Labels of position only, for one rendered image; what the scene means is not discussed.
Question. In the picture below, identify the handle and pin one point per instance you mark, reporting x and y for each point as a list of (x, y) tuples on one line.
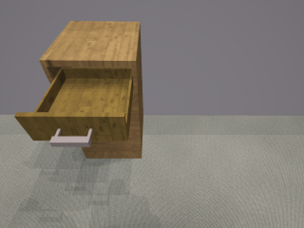
[(71, 141)]

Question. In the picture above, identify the drawer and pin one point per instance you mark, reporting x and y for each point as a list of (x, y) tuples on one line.
[(83, 98)]

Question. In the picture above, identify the cabinet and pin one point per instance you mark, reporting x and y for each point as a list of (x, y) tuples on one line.
[(103, 44)]

